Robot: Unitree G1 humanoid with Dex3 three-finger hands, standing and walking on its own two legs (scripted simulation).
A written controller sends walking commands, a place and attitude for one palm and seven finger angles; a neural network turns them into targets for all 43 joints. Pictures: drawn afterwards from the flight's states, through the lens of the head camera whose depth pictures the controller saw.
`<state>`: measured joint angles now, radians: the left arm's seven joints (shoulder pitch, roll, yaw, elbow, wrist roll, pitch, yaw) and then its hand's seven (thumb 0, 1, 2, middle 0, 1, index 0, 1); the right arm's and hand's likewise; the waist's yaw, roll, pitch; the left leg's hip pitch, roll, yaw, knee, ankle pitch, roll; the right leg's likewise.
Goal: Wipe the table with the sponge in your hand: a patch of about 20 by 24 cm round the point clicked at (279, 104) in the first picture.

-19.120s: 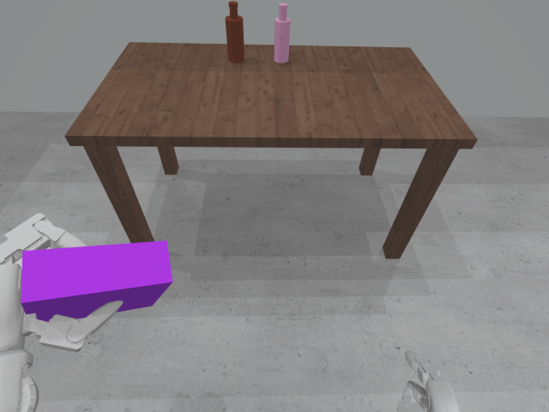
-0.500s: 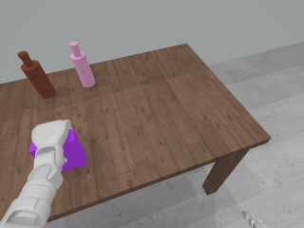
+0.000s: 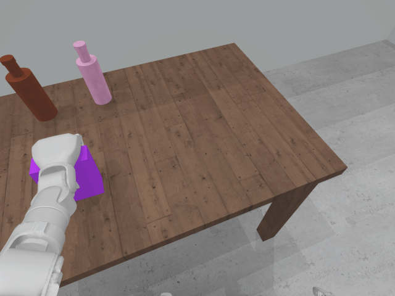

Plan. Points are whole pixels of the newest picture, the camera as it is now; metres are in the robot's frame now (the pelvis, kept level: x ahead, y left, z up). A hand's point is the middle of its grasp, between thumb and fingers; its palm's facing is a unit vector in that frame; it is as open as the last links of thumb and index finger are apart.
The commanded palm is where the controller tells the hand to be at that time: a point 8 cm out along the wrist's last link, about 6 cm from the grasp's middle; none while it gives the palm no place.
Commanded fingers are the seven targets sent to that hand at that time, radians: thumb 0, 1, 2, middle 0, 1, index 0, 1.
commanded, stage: wipe forward along the first lane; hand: left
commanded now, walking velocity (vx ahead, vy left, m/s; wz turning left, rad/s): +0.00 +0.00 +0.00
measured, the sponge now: (74, 182) +0.36 +0.32 -0.04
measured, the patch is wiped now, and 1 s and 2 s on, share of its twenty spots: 0.30 0.40 0.55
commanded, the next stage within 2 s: slide across to the middle lane in 0.62 s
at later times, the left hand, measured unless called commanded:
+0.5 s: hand (62, 153) +0.41 +0.35 +0.02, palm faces -0.15 +0.02 -0.99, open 9.2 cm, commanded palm +0.40 +0.33 +0.04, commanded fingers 0.00 0.10 1.30 -1.20 -1.60 -1.20 -1.60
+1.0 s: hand (67, 141) +0.44 +0.35 +0.02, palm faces -0.14 +0.03 -0.99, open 9.2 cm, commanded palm +0.44 +0.31 +0.06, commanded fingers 0.00 0.10 1.30 -1.20 -1.60 -1.20 -1.60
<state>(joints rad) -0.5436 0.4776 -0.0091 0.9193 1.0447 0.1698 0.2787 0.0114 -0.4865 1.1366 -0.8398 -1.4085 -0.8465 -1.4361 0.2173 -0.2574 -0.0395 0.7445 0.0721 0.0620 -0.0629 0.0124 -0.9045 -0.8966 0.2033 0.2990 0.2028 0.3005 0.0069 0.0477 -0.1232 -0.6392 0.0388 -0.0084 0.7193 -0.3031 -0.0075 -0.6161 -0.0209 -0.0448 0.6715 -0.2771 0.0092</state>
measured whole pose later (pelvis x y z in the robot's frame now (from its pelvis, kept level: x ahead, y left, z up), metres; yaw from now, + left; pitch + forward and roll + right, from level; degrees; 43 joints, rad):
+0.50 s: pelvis +0.00 +0.01 -0.01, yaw -1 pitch +16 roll -2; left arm -0.69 0.59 0.05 1.07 1.07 0.11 0.26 0.01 -0.49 1.14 -0.84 -1.41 -0.85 -1.45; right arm 0.27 -0.27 -0.04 0.76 0.06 0.07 -0.05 0.01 -0.90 -0.90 0.20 0.30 0.20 0.30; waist -0.04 0.03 -0.13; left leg -0.74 0.05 -0.01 0.77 -0.32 0.00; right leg -0.70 -0.01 -0.04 0.69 -0.28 0.01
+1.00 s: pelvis +0.01 +0.02 -0.01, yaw -1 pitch +18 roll -3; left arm -0.79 0.60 -0.01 1.11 1.05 0.15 0.26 0.00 -0.48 1.14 -0.83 -1.43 -0.83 -1.47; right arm 0.30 -0.25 -0.05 0.79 0.06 0.06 -0.04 0.01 -0.90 -0.90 0.20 0.30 0.20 0.30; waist -0.07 0.03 -0.13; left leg -0.77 0.04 -0.01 0.78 -0.33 0.01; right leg -0.72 -0.02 -0.04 0.68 -0.27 0.03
